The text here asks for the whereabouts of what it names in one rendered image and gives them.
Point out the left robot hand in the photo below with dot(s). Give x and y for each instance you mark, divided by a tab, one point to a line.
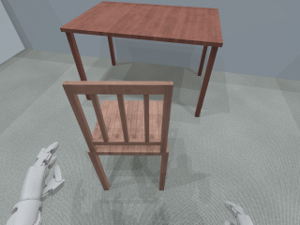
34	187

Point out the right robot hand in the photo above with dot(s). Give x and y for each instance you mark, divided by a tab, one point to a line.
238	212

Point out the chair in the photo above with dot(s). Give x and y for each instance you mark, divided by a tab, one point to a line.
124	127

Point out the table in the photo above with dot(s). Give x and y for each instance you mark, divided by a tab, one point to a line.
175	24

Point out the robot left forearm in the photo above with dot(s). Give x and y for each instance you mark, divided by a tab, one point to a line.
27	212

